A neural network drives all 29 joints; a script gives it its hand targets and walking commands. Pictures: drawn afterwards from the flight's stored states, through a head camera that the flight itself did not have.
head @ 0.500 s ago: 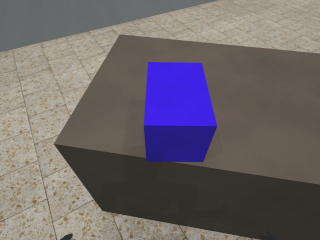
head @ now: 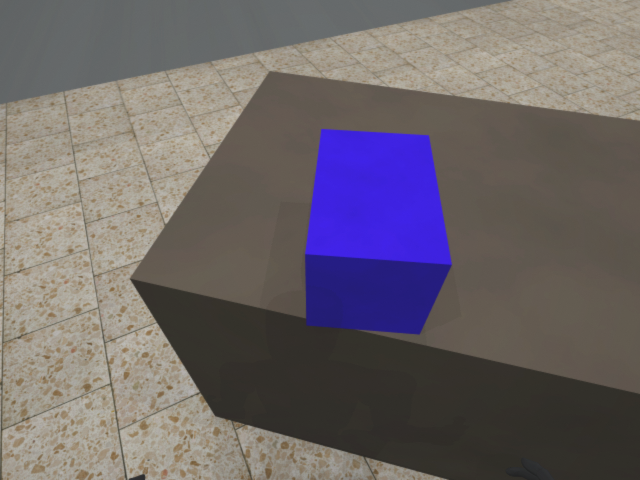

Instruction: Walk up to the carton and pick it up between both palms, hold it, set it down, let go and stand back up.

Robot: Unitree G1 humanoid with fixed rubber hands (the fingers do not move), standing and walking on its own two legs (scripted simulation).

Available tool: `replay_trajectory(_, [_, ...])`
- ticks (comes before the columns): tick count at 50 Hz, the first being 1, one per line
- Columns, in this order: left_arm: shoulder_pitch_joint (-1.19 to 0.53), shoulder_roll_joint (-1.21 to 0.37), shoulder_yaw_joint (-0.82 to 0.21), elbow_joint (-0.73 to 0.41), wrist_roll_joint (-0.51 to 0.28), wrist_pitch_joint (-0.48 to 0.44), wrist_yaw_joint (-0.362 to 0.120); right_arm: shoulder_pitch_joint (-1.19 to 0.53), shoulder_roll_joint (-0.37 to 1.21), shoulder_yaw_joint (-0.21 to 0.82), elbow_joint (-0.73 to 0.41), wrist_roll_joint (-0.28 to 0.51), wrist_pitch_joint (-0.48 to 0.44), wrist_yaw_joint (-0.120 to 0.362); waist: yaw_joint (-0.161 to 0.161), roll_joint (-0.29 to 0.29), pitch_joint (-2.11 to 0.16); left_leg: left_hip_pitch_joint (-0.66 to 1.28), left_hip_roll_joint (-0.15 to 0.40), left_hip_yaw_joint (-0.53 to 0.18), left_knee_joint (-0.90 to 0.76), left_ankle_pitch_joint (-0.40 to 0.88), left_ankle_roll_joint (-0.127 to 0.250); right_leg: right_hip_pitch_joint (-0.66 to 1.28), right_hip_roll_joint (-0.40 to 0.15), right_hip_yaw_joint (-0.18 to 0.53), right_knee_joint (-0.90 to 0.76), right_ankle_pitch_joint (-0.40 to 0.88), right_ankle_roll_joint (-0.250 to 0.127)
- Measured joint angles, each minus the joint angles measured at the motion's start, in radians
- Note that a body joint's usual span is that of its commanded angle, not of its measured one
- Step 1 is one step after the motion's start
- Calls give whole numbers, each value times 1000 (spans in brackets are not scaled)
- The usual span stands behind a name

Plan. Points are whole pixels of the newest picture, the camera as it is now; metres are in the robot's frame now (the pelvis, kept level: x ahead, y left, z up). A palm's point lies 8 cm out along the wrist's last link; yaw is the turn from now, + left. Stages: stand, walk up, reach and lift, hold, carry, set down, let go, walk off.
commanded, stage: walk up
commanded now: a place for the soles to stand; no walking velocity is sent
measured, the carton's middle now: (368, 228) +0.45 -0.05 +0.05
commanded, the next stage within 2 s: reach and lift in 0.52 s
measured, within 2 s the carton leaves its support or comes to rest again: neither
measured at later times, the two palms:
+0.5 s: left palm out of the picture +0.05 +0.28 -0.11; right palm out of the picture +0.11 -0.26 -0.09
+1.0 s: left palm (147, 432) +0.20 +0.24 -0.06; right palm (550, 459) +0.17 -0.25 -0.04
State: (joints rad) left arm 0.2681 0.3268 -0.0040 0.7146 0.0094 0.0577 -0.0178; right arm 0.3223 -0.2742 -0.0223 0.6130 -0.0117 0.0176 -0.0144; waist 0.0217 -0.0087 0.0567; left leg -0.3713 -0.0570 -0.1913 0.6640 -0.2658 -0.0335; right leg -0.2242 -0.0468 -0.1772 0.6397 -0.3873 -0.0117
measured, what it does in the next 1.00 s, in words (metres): stands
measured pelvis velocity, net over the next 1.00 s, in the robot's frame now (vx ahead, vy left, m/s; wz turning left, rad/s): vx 0.02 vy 0.00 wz -0.12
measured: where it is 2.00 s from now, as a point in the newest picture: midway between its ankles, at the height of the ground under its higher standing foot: outside the picture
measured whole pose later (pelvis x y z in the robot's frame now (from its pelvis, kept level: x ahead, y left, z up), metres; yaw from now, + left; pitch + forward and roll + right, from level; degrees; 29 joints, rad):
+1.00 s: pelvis +0.02 +0.00 +0.02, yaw -7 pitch -3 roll +0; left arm 0.16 0.23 0.06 0.46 -0.01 0.31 0.04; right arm 0.13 -0.22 -0.03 0.70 -0.02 -0.12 0.06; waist 0.05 -0.04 0.06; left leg -0.15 0.04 0.02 0.38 -0.17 -0.03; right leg -0.07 0.00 -0.02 0.39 -0.26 -0.01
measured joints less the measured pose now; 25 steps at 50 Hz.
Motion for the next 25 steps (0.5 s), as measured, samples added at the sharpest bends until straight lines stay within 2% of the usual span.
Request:
replay_trajectory(7, [19, -1, 0, 3, 0, -14, 3, -10, -9, -6, 3, 2, 3, 5, -3, 9, 2, -1, -4, -11, -2, 6, 2, 9, -2, -13, -10, 4, -2])
replay_trajectory(14, [21, 3, 4, 1, -2, 3, 4, -8, -9, -8, 11, 4, 1, 10, -1, 2, 6, 0, -20, -2, 16, -3, 11, 8, -22, -10, 18, -13, 13])
replay_trajectory(20, [35, 5, 13, -4, -2, -11, 9, -12, 4, 1, 27, -1, 10, 4, 0, 2, -6, 4, -12, -15, -28, 24, 6, 14, 3, 4, -34, 17, 4])
replay_trajectory(25, [55, -2, 4, 4, 1, -24, 8, -15, -2, -3, 27, -2, 6, 10, -3, 14, -1, 6, -17, -19, -25, 25, 8, 21, -1, -2, -31, 14, 2])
